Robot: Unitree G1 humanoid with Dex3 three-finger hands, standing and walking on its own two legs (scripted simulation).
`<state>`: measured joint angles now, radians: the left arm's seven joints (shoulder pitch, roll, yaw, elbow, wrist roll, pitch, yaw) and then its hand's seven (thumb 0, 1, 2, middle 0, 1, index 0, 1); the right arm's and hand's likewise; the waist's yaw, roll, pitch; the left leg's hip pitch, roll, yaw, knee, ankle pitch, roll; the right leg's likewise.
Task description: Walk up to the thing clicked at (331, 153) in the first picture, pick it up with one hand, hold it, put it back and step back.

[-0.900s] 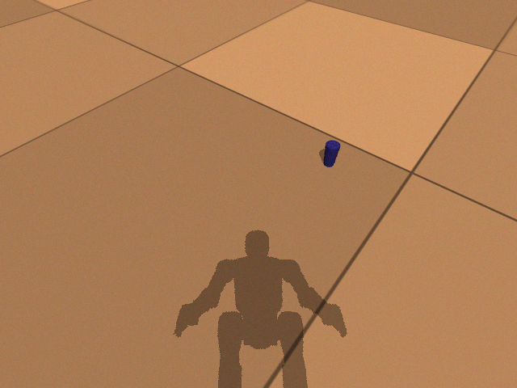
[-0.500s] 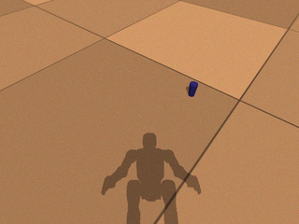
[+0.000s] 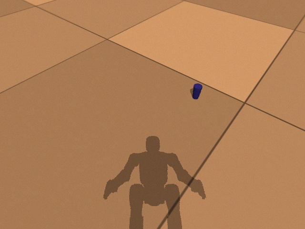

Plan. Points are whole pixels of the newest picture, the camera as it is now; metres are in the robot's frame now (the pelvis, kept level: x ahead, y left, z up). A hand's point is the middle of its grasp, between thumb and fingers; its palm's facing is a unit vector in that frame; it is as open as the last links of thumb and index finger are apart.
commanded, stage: stand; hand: left
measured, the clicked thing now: (196, 91) +1.37 -0.40 -0.71
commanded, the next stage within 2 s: walk up in 0.22 s
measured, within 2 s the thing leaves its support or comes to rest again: neither
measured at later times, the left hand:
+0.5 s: hand out of the picture +0.15 +0.23 -0.14, palm faces -0.17 -0.91 -0.38, open 7.4 cm
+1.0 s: hand (125, 170) +0.35 +0.12 -0.18, palm faces -0.30 -0.90 -0.31, open 7.4 cm
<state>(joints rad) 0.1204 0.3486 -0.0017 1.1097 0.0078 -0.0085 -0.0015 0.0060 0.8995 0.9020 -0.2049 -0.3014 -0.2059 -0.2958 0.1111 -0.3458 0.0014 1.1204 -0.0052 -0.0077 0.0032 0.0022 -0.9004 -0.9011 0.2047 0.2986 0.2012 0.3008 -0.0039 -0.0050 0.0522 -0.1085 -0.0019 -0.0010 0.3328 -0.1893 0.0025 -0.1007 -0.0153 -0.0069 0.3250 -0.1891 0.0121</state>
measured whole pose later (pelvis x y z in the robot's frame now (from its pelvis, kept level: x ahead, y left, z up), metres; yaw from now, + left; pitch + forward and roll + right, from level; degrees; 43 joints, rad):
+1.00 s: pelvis +0.25 -0.13 -0.03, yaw -18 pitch -2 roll -2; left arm 0.38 0.41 0.06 0.88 0.02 -0.05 -0.07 0.01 0.89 0.90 -0.21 -0.30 -0.21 -0.30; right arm 0.25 -0.42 -0.08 0.89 -0.03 -0.07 0.07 0.00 -0.90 -0.90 0.21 0.30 0.20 0.30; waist 0.03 -0.02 0.05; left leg -0.43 0.08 0.06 0.59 -0.14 0.01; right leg -0.10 0.02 0.02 0.58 -0.45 -0.01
